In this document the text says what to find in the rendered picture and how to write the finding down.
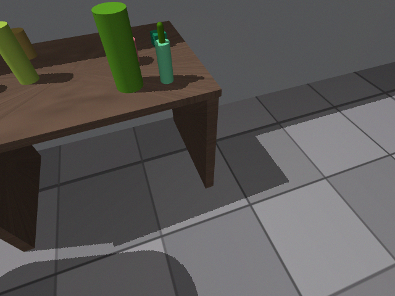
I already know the desk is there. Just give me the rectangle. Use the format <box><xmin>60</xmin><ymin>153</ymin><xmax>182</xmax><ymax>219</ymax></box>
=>
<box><xmin>0</xmin><ymin>21</ymin><xmax>222</xmax><ymax>252</ymax></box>

